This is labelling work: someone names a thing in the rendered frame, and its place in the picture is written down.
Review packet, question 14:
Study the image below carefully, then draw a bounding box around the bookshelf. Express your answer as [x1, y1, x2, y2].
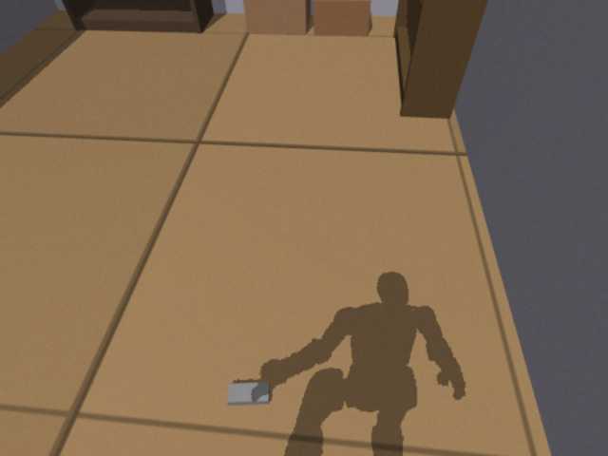
[393, 0, 488, 119]
[62, 0, 214, 33]

